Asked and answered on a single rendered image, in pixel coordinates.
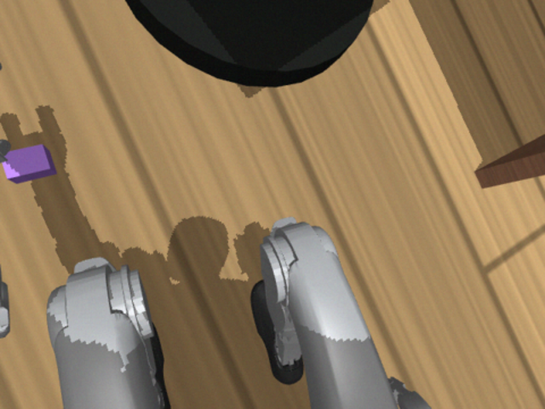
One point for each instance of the left robot foot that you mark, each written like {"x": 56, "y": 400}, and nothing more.
{"x": 159, "y": 362}

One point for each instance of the right robot foot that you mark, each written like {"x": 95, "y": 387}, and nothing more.
{"x": 265, "y": 328}

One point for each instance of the small box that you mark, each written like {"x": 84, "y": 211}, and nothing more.
{"x": 28, "y": 164}

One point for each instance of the right robot hand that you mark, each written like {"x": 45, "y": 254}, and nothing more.
{"x": 405, "y": 398}

